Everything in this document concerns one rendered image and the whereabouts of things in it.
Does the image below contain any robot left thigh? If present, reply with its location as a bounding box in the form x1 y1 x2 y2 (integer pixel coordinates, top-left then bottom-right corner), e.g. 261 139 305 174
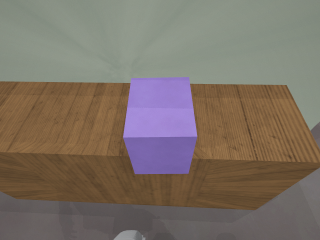
114 230 146 240

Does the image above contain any pedestal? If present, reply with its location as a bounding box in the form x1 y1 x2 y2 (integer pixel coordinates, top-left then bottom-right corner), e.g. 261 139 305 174
0 81 320 210

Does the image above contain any carton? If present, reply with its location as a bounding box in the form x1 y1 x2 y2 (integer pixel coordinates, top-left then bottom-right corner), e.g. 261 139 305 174
123 77 198 174

